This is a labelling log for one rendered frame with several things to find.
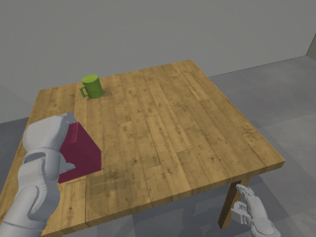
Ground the right robot hand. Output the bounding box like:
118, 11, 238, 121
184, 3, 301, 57
231, 184, 268, 228

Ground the sponge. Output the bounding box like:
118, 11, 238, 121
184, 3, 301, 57
57, 121, 102, 184

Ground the left robot hand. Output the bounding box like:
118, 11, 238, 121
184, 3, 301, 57
22, 112, 77, 175

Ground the robot left forearm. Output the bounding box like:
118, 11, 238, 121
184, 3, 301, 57
0, 148, 60, 237

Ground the robot right forearm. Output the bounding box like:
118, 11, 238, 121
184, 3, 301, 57
250, 216, 281, 237

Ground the table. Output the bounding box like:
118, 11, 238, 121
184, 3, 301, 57
0, 59, 285, 237

